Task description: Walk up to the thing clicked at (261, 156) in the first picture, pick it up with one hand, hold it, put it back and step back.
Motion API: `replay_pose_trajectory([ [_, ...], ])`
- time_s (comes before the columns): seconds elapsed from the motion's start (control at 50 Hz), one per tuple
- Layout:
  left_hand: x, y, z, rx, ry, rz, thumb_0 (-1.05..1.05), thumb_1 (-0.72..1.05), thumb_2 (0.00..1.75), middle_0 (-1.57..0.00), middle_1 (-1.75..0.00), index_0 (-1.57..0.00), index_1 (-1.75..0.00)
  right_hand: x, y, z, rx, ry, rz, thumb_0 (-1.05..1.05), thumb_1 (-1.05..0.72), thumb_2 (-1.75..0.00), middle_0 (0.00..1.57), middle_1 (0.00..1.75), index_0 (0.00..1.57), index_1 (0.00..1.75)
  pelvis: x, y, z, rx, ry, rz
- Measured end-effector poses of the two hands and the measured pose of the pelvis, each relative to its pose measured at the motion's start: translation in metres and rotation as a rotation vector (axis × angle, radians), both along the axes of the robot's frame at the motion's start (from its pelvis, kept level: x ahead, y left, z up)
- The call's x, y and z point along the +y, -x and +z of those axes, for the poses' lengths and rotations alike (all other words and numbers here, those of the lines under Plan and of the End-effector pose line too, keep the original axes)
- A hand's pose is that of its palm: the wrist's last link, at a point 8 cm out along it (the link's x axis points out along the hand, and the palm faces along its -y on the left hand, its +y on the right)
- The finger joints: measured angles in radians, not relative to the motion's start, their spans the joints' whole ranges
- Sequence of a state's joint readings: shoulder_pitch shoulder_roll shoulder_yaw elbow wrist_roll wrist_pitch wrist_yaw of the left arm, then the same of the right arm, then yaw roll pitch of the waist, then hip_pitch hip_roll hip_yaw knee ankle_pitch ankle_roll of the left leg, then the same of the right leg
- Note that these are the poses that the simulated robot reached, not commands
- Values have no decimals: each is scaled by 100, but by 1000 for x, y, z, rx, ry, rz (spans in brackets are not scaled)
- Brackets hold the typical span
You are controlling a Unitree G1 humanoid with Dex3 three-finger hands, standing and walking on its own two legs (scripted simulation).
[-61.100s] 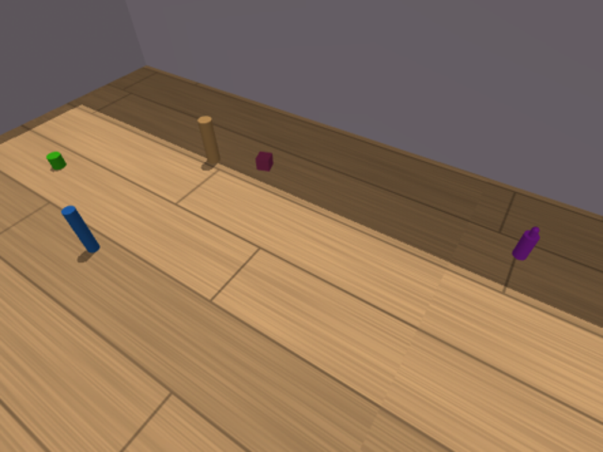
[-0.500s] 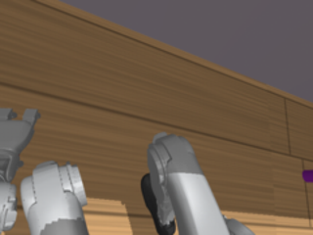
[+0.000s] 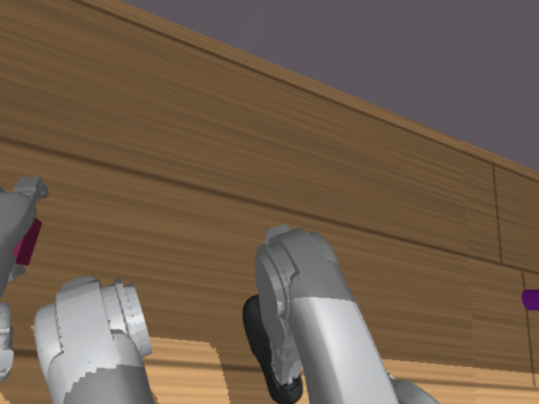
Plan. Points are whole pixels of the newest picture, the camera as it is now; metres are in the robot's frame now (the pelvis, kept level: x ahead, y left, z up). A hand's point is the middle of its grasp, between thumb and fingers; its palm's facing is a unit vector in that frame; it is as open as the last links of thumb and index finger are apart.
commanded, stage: close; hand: left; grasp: from above
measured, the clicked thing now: (2, 236) +0.41 +0.29 -0.26
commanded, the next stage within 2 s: settle in 1.62 s
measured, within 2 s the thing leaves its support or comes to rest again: neither
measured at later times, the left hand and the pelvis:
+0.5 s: hand (15, 238) +0.40 +0.26 -0.24, palm faces -0.45 -0.09 -0.89, open 12.0 cm; pelvis +0.00 +0.00 +0.00, yaw +0 degrees
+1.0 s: hand (13, 239) +0.40 +0.27 -0.23, palm faces -0.45 -0.06 -0.89, open 11.1 cm; pelvis +0.00 +0.00 +0.00, yaw +0 degrees
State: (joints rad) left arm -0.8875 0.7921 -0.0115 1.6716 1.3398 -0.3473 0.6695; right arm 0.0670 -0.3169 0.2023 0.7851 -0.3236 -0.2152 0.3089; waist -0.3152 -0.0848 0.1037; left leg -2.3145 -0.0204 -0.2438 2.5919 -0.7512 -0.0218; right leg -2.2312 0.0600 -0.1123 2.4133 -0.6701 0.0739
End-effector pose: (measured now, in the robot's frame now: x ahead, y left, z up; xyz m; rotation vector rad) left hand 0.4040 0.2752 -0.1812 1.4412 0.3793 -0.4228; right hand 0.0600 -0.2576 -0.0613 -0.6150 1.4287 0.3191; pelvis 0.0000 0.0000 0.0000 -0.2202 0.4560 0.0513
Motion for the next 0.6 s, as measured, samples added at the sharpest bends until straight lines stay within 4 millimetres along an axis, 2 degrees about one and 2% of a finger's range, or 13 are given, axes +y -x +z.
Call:
replay_pose_trajectory([
  [0.12,-11,9,1,-50,-6,-54,0,-20,89,-32,-77,-34,-79,6,-6,-1,-21,-15,21,0,-90,-90,20,30,20,30,0,2,3,-5,-1,-4],
  [0.24,-17,13,1,-91,-34,-40,0,-17,85,-36,-71,-37,-73,2,-10,4,-48,-10,18,0,-90,-90,20,30,20,30,1,3,5,2,-1,-7],
  [0.44,-10,5,3,-66,-35,49,0,-23,84,-39,-67,-40,-70,-10,-15,11,-78,10,18,0,-90,-90,20,30,20,30,1,3,3,8,-3,0],
  [0.6,-5,0,4,-32,-16,58,-1,-21,80,-41,-68,-45,-70,-9,-6,10,-54,18,0,0,-90,-90,20,30,20,30,1,3,3,11,-4,2],
])
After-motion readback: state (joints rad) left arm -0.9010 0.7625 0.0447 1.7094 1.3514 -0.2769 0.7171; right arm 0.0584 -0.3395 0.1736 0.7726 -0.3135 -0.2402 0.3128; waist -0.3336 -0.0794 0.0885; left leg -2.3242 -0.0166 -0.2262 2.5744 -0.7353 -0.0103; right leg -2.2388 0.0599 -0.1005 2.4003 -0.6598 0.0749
